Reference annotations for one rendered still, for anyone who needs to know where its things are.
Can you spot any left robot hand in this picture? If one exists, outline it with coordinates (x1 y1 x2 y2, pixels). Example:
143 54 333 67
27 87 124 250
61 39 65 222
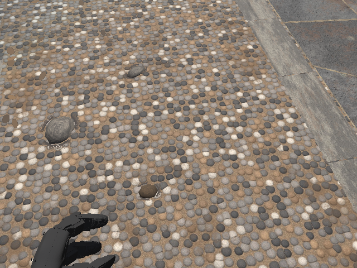
31 212 115 268

